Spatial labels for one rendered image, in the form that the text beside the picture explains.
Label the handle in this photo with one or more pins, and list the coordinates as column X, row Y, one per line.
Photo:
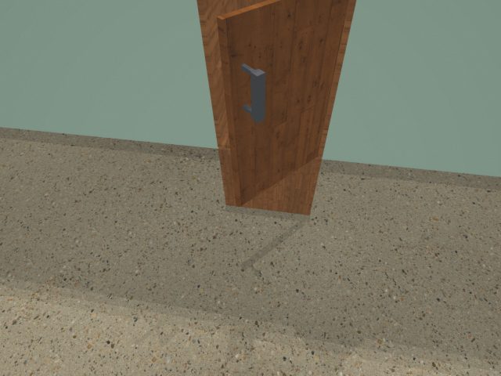
column 257, row 84

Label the cupboard door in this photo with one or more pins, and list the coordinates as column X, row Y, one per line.
column 296, row 43

